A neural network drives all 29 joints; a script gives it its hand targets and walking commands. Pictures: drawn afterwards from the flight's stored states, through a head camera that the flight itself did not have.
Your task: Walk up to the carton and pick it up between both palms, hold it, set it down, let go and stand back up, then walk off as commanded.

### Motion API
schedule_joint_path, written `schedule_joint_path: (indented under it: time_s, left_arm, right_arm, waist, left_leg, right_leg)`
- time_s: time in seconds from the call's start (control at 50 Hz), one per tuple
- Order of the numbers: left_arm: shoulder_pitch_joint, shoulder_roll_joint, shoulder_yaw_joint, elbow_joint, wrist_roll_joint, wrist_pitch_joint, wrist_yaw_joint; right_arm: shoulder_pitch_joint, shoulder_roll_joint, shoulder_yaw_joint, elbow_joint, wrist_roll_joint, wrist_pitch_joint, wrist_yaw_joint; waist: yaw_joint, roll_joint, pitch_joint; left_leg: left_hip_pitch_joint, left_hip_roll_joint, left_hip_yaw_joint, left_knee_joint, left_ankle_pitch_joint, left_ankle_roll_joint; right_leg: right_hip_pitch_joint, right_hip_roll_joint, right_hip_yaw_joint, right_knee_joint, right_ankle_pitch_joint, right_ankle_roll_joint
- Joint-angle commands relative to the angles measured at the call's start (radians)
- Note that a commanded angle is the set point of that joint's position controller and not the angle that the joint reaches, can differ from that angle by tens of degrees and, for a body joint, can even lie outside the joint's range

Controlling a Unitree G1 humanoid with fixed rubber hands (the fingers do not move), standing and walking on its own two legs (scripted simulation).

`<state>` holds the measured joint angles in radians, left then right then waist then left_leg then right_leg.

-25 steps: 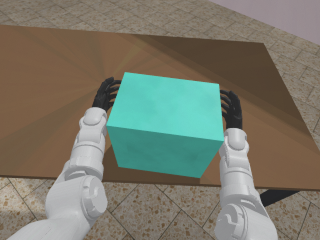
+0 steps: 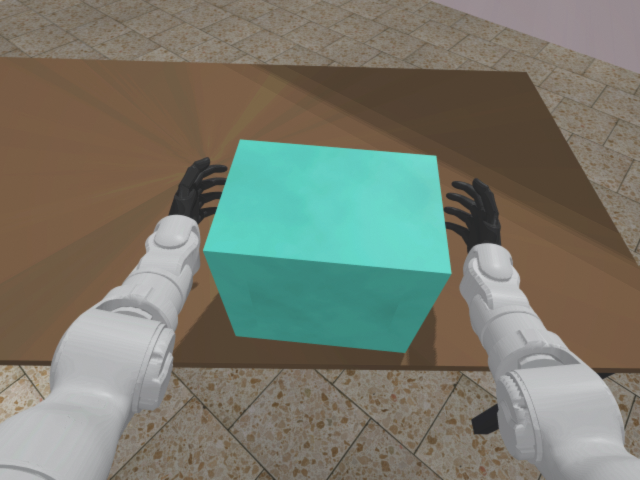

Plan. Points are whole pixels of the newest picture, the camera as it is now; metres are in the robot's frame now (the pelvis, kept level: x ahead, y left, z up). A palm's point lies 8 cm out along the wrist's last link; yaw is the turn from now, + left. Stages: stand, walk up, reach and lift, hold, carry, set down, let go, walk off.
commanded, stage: set down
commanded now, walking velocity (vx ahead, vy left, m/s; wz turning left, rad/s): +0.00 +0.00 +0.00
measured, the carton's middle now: (327, 253) +0.40 -0.01 +0.04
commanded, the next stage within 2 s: none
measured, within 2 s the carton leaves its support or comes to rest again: neither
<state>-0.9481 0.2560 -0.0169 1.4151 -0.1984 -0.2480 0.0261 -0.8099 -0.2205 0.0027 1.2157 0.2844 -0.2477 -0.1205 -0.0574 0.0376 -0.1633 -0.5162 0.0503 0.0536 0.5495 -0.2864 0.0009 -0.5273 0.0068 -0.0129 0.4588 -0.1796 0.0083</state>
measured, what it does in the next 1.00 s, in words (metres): stands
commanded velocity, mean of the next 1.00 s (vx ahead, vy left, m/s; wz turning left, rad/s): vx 0.00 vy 0.00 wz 0.00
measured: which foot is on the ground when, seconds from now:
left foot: down 0.00-1.00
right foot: down 0.00-1.00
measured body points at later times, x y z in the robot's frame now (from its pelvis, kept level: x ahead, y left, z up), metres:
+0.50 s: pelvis -0.04 -0.02 -0.01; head +0.02 -0.01 +0.44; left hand +0.42 +0.19 +0.07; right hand +0.38 -0.25 +0.07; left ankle -0.02 +0.11 -0.73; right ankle +0.01 -0.13 -0.73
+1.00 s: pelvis -0.02 -0.01 +0.01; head -0.01 +0.00 +0.46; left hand +0.35 +0.21 +0.07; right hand +0.32 -0.23 +0.07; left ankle -0.03 +0.11 -0.73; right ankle +0.01 -0.13 -0.73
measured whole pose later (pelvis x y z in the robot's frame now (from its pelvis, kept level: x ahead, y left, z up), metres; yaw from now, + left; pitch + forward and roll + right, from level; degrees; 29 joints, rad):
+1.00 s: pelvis -0.02 -0.01 +0.01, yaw +1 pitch +1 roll -1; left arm -0.43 0.35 -0.02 0.72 -0.27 0.01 -0.06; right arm -0.33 -0.22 -0.02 0.55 0.29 0.01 -0.14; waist -0.05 0.00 -0.02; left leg -0.23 0.04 0.02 0.45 -0.24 -0.01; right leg -0.23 0.01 -0.01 0.36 -0.15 0.00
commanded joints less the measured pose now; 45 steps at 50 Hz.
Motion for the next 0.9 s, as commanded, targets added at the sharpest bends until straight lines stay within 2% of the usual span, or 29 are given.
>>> schedule_joint_path:
  time_s: [0.0, 0.06, 0.08, 0.1, 0.22, 0.24, 0.26, 0.28, 0.3, 0.32, 0.34, 0.36, 0.38, 0.44, 0.48, 0.54, 0.56, 0.58, 0.6, 0.64, 0.68, 0.7, 0.72, 0.74, 0.76, 0.78, 0.82, 0.84, 0.88]
  left_arm:
    - [-0.417, 0.161, -0.042, -0.079, -0.075, -0.060, -0.029]
    - [-0.396, 0.194, -0.071, -0.083, -0.107, -0.074, -0.049]
    - [-0.426, 0.190, -0.094, -0.116, -0.087, -0.077, -0.046]
    - [-0.475, 0.183, -0.120, -0.096, -0.108, -0.078, -0.053]
    - [-0.517, 0.265, -0.116, -0.082, -0.126, -0.089, -0.056]
    - [-0.624, 0.264, -0.145, -0.111, -0.170, -0.097, -0.053]
    - [-0.540, 0.258, -0.172, -0.098, -0.190, -0.107, -0.063]
    - [-0.450, 0.235, -0.157, -0.122, -0.191, -0.097, -0.067]
    - [-0.459, 0.268, -0.130, -0.082, -0.170, -0.092, -0.071]
    - [-0.379, 0.220, -0.160, -0.069, -0.153, -0.071, -0.082]
    - [-0.525, 0.261, -0.153, -0.012, -0.155, -0.063, -0.080]
    - [-0.460, 0.280, -0.127, -0.042, -0.152, -0.066, -0.081]
    - [-0.428, 0.277, -0.128, -0.117, -0.152, -0.075, -0.080]
    - [-0.383, 0.300, -0.069, -0.246, -0.122, -0.063, -0.082]
    - [-0.472, 0.325, -0.074, -0.189, -0.145, -0.045, -0.084]
    - [-0.182, 0.267, -0.054, -0.284, -0.115, -0.019, -0.095]
    - [-0.312, 0.295, -0.049, -0.294, -0.122, -0.008, -0.095]
    - [-0.218, 0.293, -0.027, -0.329, -0.110, 0.002, -0.095]
    - [-0.326, 0.316, -0.040, -0.290, -0.135, 0.008, -0.100]
    - [-0.248, 0.314, -0.040, -0.356, -0.149, 0.015, -0.089]
    - [-0.237, 0.313, -0.051, -0.405, -0.157, 0.023, -0.094]
    - [-0.058, 0.294, -0.017, -0.498, -0.125, 0.041, -0.095]
    - [-0.153, 0.293, -0.022, -0.458, -0.131, 0.064, -0.104]
    - [0.094, 0.260, -0.002, -0.632, -0.101, 0.072, -0.099]
    - [-0.131, 0.288, 0.010, -0.509, -0.117, 0.114, -0.104]
    - [-0.036, 0.262, -0.007, -0.626, -0.110, 0.118, -0.092]
    - [0.019, 0.267, 0.021, -0.645, -0.104, 0.135, -0.093]
    - [0.164, 0.234, 0.020, -0.770, -0.100, 0.143, -0.094]
    - [0.080, 0.266, 0.055, -0.783, -0.063, 0.186, -0.091]
  right_arm:
    - [-0.372, -0.148, 0.048, -0.106, 0.079, -0.048, -0.001]
    - [-0.363, -0.175, 0.078, -0.123, 0.108, -0.029, 0.000]
    - [-0.365, -0.184, 0.043, -0.066, 0.096, -0.032, 0.004]
    - [-0.417, -0.177, 0.048, -0.105, 0.104, -0.029, 0.010]
    - [-0.440, -0.224, 0.036, -0.144, 0.089, -0.003, 0.015]
    - [-0.518, -0.217, 0.001, -0.156, 0.086, 0.015, 0.018]
    - [-0.442, -0.204, 0.002, -0.177, 0.092, 0.005, 0.014]
    - [-0.361, -0.166, 0.062, -0.206, 0.123, 0.002, 0.015]
    - [-0.390, -0.184, 0.057, -0.218, 0.119, 0.004, 0.013]
    - [-0.327, -0.182, 0.086, -0.172, 0.131, 0.009, 0.012]
    - [-0.476, -0.210, 0.017, -0.163, 0.100, 0.026, 0.008]
    - [-0.415, -0.197, 0.040, -0.192, 0.102, 0.024, 0.005]
    - [-0.351, -0.180, 0.029, -0.216, 0.096, 0.014, -0.002]
    - [-0.306, -0.169, 0.050, -0.366, 0.097, 0.013, -0.011]
    - [-0.382, -0.178, 0.015, -0.338, 0.069, 0.059, -0.015]
    - [-0.129, -0.147, 0.055, -0.388, 0.074, 0.055, -0.037]
    - [-0.238, -0.158, 0.027, -0.390, 0.061, 0.084, -0.036]
    - [-0.170, -0.152, 0.033, -0.447, 0.058, 0.087, -0.040]
    - [-0.273, -0.138, 0.007, -0.457, 0.047, 0.112, -0.043]
    - [-0.200, -0.119, -0.017, -0.516, 0.027, 0.124, -0.044]
    - [-0.188, -0.128, -0.003, -0.542, 0.025, 0.134, -0.045]
    - [-0.013, -0.128, 0.038, -0.591, 0.053, 0.127, -0.039]
    - [-0.125, -0.138, 0.009, -0.568, 0.043, 0.148, -0.040]
    - [0.121, -0.117, 0.045, -0.643, 0.054, 0.130, -0.040]
    - [-0.097, -0.143, -0.017, -0.597, 0.015, 0.164, -0.048]
    - [-0.012, -0.132, -0.054, -0.649, 0.000, 0.163, -0.036]
    - [0.056, -0.104, -0.027, -0.691, 0.007, 0.188, -0.037]
    - [0.191, -0.099, -0.026, -0.735, 0.006, 0.178, -0.042]
    - [0.108, -0.123, -0.051, -0.763, -0.025, 0.193, -0.039]
  waist:
    - [-0.028, -0.038, -0.586]
    - [-0.025, -0.082, -0.581]
    - [-0.069, -0.009, -0.546]
    - [-0.041, 0.017, -0.590]
    - [-0.033, 0.036, -0.624]
    - [-0.063, 0.024, -0.633]
    - [-0.081, 0.002, -0.642]
    - [-0.038, 0.014, -0.678]
    - [-0.031, -0.004, -0.682]
    - [-0.038, 0.010, -0.557]
    - [-0.069, 0.013, -0.569]
    - [-0.022, -0.023, -0.523]
    - [-0.039, -0.002, -0.570]
    - [-0.018, 0.030, -0.660]
    - [-0.042, 0.003, -0.561]
    - [-0.029, -0.038, -0.499]
    - [-0.033, 0.008, -0.483]
    - [-0.027, -0.050, -0.468]
    - [-0.033, -0.028, -0.430]
    - [-0.022, -0.053, -0.412]
    - [-0.031, -0.029, -0.424]
    - [0.006, -0.008, -0.427]
    - [-0.024, -0.013, -0.383]
    - [-0.002, -0.009, -0.365]
    - [-0.012, -0.015, -0.319]
    - [-0.033, 0.014, -0.330]
    - [-0.003, -0.012, -0.247]
    - [-0.004, -0.030, -0.276]
    - [-0.001, 0.032, -0.263]
  left_leg:
    - [0.224, -0.067, -0.012, 0.049, 0.517, -0.088]
    - [0.232, -0.070, -0.016, 0.021, 0.441, -0.064]
    - [0.256, -0.065, -0.030, 0.016, 0.441, -0.073]
    - [0.217, -0.064, -0.019, 0.029, 0.402, -0.073]
    - [0.164, -0.074, -0.015, 0.025, 0.282, -0.066]
    - [0.114, -0.068, -0.023, 0.016, 0.195, -0.053]
    - [0.110, -0.070, -0.028, 0.027, 0.210, -0.047]
    - [0.145, -0.076, -0.017, 0.034, 0.267, -0.047]
    - [0.116, -0.084, -0.020, 0.024, 0.234, -0.038]
    - [0.184, -0.078, -0.030, 0.007, 0.261, -0.047]
    - [0.127, -0.076, -0.030, 0.013, 0.193, -0.044]
    - [0.118, -0.073, -0.020, 0.007, 0.196, -0.040]
    - [0.153, -0.075, -0.021, 0.002, 0.225, -0.041]
    - [0.183, -0.086, -0.023, -0.004, 0.298, -0.050]
    - [0.123, -0.083, -0.019, -0.026, 0.176, -0.038]
    - [0.228, -0.083, -0.025, -0.041, 0.270, -0.036]
    - [0.217, -0.080, -0.015, -0.057, 0.218, -0.036]
    - [0.235, -0.083, -0.023, -0.063, 0.229, -0.024]
    - [0.190, -0.083, -0.019, -0.076, 0.140, -0.019]
    - [0.192, -0.072, -0.017, -0.099, 0.101, -0.010]
    - [0.222, -0.079, -0.016, -0.080, 0.197, -0.021]
    - [0.307, -0.076, -0.022, -0.084, 0.296, -0.028]
    - [0.294, -0.078, -0.020, -0.090, 0.230, -0.029]
    - [0.409, -0.070, -0.032, -0.101, 0.359, -0.037]
    - [0.319, -0.071, -0.021, -0.114, 0.225, -0.036]
    - [0.366, -0.061, -0.023, -0.127, 0.217, -0.038]
    - [0.335, -0.071, -0.010, -0.135, 0.208, -0.031]
    - [0.403, -0.068, -0.018, -0.132, 0.319, -0.034]
    - [0.371, -0.068, -0.018, -0.134, 0.313, -0.044]
  right_leg:
    - [0.262, 0.040, -0.031, 0.065, 0.535, -0.007]
    - [0.274, 0.030, -0.031, 0.055, 0.495, 0.004]
    - [0.218, 0.028, -0.031, 0.053, 0.475, 0.002]
    - [0.170, 0.027, -0.041, 0.052, 0.377, -0.008]
    - [0.142, 0.025, -0.038, 0.047, 0.241, -0.008]
    - [0.117, 0.024, -0.041, 0.060, 0.156, -0.007]
    - [0.150, 0.020, -0.039, 0.059, 0.219, -0.008]
    - [0.195, 0.018, -0.024, 0.057, 0.256, -0.008]
    - [0.209, 0.017, -0.022, 0.056, 0.228, 0.001]
    - [0.180, 0.018, -0.034, 0.048, 0.234, 0.002]
    - [0.142, 0.015, -0.028, 0.039, 0.153, -0.003]
    - [0.182, 0.015, -0.017, 0.048, 0.158, 0.003]
    - [0.221, 0.018, -0.016, 0.043, 0.198, 0.005]
    - [0.305, 0.014, -0.015, 0.033, 0.285, 0.001]
    - [0.271, 0.008, -0.006, 0.024, 0.160, 0.010]
    - [0.373, 0.015, -0.002, -0.005, 0.269, 0.007]
    - [0.333, 0.018, 0.000, -0.015, 0.176, 0.005]
    - [0.346, 0.018, -0.002, -0.013, 0.207, 0.016]
    - [0.330, 0.012, 0.010, -0.023, 0.109, 0.009]
    - [0.367, 0.014, 0.010, -0.027, 0.058, 0.008]
    - [0.399, 0.016, 0.006, -0.033, 0.190, 0.000]
    - [0.430, 0.028, 0.000, -0.027, 0.266, -0.004]
    - [0.390, 0.022, 0.004, -0.048, 0.185, 0.000]
    - [0.468, 0.037, -0.001, -0.062, 0.323, -0.006]
    - [0.363, 0.028, 0.015, -0.084, 0.147, 0.001]
    - [0.413, 0.042, 0.002, -0.087, 0.161, -0.014]
    - [0.456, 0.027, 0.004, -0.093, 0.171, -0.003]
    - [0.495, 0.032, 0.004, -0.087, 0.286, -0.004]
    - [0.468, 0.044, 0.014, -0.090, 0.255, -0.018]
